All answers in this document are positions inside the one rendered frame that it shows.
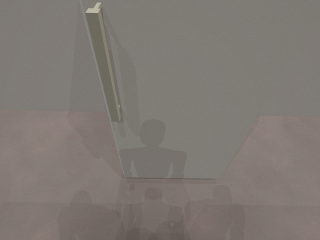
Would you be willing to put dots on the fridge door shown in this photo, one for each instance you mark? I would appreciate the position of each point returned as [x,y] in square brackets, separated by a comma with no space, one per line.
[192,76]

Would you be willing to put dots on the handle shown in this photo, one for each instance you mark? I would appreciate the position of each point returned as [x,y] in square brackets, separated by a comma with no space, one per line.
[97,32]

